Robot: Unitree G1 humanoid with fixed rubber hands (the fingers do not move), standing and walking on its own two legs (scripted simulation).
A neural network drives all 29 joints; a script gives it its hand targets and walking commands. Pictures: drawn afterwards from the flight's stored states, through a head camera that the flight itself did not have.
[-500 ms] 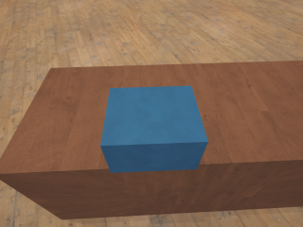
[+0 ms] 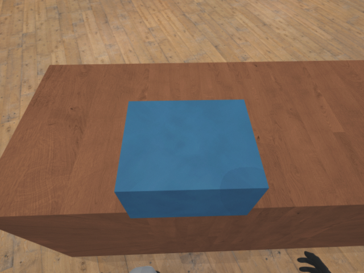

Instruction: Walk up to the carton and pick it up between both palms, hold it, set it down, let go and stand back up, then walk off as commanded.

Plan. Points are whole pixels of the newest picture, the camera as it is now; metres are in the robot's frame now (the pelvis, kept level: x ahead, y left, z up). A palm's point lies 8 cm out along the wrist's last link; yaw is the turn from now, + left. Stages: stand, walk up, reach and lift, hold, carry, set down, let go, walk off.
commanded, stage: walk up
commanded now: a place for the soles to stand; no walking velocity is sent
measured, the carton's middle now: (187, 158) +0.38 +0.01 -0.02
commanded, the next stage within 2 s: reach and lift in 1.42 s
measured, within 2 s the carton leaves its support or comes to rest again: neither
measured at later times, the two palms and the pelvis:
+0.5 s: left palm (47, 272) +0.13 +0.30 -0.08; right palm out of the picture +0.10 -0.33 -0.10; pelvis +0.02 -0.01 +0.02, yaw +0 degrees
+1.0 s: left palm out of the picture +0.07 +0.30 -0.10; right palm out of the picture +0.10 -0.30 -0.10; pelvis +0.02 +0.00 +0.02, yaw +2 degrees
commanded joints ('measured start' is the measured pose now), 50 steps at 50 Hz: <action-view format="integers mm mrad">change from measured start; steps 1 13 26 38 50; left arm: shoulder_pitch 5 -133 -208 -204 -162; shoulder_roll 174 209 191 174 159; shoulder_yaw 45 45 42 47 42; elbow -73 -6 69 123 135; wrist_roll -6 -17 -18 -14 -8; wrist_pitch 9 -50 -40 -46 -50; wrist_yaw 18 -15 -10 -8 -9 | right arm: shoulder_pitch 54 -48 -46 -23 -31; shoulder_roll -218 -195 -187 -175 -171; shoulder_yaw -52 -36 -26 -31 -32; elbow -72 23 144 179 183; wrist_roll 12 25 25 25 21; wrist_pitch -11 -13 -17 -24 -25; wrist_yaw -13 22 13 6 4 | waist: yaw -76 -47 -43 -51 -50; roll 97 -61 7 -2 2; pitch -237 -212 -207 -210 -210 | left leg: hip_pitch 191 200 159 184 182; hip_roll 386 135 125 132 131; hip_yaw -399 -104 -91 -119 -133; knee -175 -123 -177 -220 -218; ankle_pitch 301 258 282 267 259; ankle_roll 278 29 20 23 29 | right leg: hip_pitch -146 -50 10 4 6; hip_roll -26 -134 -139 -133 -144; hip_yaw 40 17 -13 -19 -21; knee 181 -301 -352 -392 -400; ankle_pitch -222 490 444 387 373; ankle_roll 2 -11 -11 -11 -14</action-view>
